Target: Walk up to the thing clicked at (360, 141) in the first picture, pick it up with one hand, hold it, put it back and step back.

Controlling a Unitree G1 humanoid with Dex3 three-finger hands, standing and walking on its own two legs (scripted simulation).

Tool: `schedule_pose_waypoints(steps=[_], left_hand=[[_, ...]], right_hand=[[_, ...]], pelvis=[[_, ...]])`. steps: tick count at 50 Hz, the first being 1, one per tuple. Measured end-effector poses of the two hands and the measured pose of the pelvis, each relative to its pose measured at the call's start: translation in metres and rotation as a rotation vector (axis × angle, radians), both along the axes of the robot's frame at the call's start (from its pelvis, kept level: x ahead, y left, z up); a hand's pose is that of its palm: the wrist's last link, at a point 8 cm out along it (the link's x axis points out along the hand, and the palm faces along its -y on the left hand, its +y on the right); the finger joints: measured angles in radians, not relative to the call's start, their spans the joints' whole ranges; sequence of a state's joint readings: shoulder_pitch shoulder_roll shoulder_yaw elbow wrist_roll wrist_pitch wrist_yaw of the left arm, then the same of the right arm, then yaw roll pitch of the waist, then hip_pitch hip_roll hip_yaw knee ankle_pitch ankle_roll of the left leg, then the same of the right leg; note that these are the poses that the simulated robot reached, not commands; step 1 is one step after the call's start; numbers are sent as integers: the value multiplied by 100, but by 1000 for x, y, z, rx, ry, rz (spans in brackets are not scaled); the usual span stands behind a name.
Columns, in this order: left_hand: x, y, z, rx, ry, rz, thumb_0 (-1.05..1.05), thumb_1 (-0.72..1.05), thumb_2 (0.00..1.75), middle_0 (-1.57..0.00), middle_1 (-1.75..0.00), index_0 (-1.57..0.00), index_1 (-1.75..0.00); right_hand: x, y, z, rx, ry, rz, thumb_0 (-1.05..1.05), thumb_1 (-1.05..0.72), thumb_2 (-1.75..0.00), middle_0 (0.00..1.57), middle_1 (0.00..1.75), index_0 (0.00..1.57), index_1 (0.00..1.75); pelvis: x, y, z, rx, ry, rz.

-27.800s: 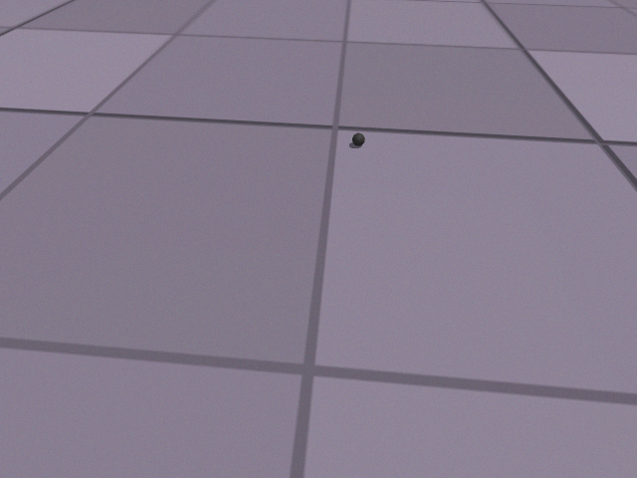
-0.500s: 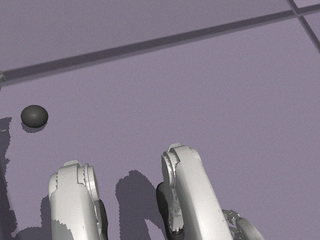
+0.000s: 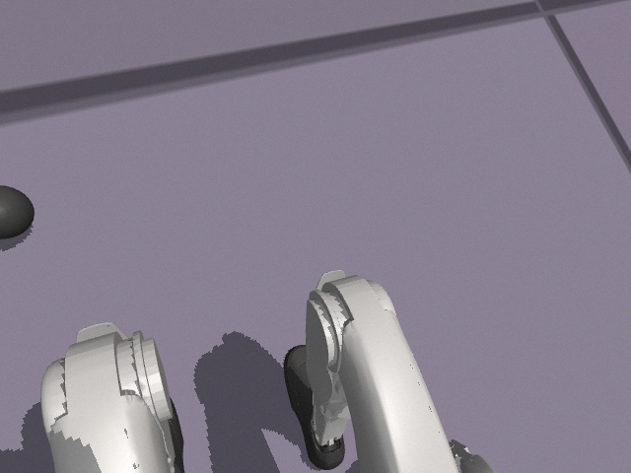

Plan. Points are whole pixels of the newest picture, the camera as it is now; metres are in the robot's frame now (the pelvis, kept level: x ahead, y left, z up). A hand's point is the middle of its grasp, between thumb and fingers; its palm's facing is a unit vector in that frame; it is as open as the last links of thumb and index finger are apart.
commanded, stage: home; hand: left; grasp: from above
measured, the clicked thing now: (1, 212) +0.50 +0.33 -0.28
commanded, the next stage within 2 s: none
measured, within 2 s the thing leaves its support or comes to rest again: neither
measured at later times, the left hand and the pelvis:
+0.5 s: hand out of the picture +0.35 +0.30 +0.04, palm faces -0.28 -0.58 -0.76, open 8.5 cm; pelvis +0.01 +0.00 +0.14, yaw +5 degrees
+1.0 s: hand out of the picture +0.25 +0.23 +0.24, palm faces +0.15 -0.94 -0.31, open 7.3 cm; pelvis +0.06 +0.00 +0.33, yaw +9 degrees
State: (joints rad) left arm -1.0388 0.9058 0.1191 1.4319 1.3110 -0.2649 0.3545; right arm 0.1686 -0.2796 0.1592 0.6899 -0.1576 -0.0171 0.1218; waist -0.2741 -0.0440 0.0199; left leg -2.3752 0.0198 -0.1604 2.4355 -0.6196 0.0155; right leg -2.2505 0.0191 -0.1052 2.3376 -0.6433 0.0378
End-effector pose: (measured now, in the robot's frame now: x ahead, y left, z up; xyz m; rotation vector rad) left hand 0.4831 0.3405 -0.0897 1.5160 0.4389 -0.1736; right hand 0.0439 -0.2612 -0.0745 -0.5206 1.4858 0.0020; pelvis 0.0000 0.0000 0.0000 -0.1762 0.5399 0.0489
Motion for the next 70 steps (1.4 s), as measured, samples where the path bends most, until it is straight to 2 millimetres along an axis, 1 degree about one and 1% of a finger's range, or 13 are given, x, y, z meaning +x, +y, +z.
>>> schedule_pose_waypoints(steps=[6, 9, 12, 18, 25, 31, 36, 40, 45, 56, 63, 66, 70], left_hand=[[9, 8, 29, 37, -38, 62, 0, -40, 96, -16, -91, -16, -91], [3, 9, 50, 13, -21, 107, 0, -31, 93, -20, -81, -19, -82], [-11, 8, 75, -39, 0, 142, 0, -17, 90, -21, -70, -20, -71], [-62, 1, 125, -231, 39, 238, 0, 19, 85, -22, -50, -21, -51], [-131, -10, 176, -468, 24, 344, 0, 64, 87, -22, -36, -22, -37], [-181, -21, 219, -612, 0, 480, 0, 81, 89, -22, -32, -22, -32], [-213, -35, 257, -741, -2, 610, 1, 86, 89, -21, -30, -22, -31], [-230, -46, 288, -846, 6, 708, 1, 88, 90, -21, -30, -22, -31], [-245, -56, 327, -946, 13, 809, 1, 89, 90, -21, -30, -21, -31], [-267, -73, 411, -1113, 11, 978, 1, 91, 90, -21, -30, -21, -30], [-280, -81, 454, -1154, -3, 980, 1, 91, 90, -20, -30, -21, -30], [-285, -82, 463, -1155, -9, 976, 1, 91, 90, -20, -30, -21, -30], [-291, -83, 468, -1157, -10, 976, 1, 91, 90, -20, -30, -21, -30]], right_hand=[[2, 15, -3, 68, -1, -64, 0, -90, -90, 20, 30, 20, 30], [9, 18, 5, 99, -16, -90, 0, -90, -90, 20, 30, 20, 30], [22, 17, 18, 120, -42, -107, 0, -90, -90, 20, 30, 20, 30], [61, 8, 57, 124, -134, -80, 0, -90, -90, 20, 30, 20, 30], [125, 3, 115, 109, -325, -11, 1, -91, -90, 20, 30, 20, 30], [176, 19, 169, 139, -513, 38, 1, -91, -90, 20, 30, 20, 30], [201, 39, 215, 186, -635, 51, 1, -91, -90, 20, 30, 20, 30], [210, 53, 250, 217, -700, 49, 1, -91, -90, 20, 30, 20, 30], [212, 60, 290, 229, -741, 24, 1, -91, -90, 20, 30, 20, 30], [203, 53, 364, 166, -778, -42, 1, -90, -90, 20, 30, 21, 30], [214, 51, 398, 149, -856, -50, 1, -90, -90, 20, 30, 20, 30], [224, 53, 407, 158, -894, -39, 1, -91, -90, 20, 30, 20, 30], [237, 58, 416, 178, -941, -12, 1, -90, -90, 20, 30, 20, 30]], pelvis=[[9, 1, 12, 4, 49, 2], [12, 1, 27, 10, 69, 6], [14, 2, 47, 17, 84, 13], [16, 1, 93, 36, 82, 24], [14, -2, 142, 53, 46, 45], [14, -4, 184, 68, -8, 67], [19, -4, 223, 82, -54, 82], [26, -4, 253, 93, -93, 94], [40, -3, 290, 105, -141, 106], [75, 2, 362, 131, -249, 127], [92, 6, 388, 143, -305, 134], [96, 7, 393, 148, -322, 137], [97, 7, 396, 155, -340, 140]])
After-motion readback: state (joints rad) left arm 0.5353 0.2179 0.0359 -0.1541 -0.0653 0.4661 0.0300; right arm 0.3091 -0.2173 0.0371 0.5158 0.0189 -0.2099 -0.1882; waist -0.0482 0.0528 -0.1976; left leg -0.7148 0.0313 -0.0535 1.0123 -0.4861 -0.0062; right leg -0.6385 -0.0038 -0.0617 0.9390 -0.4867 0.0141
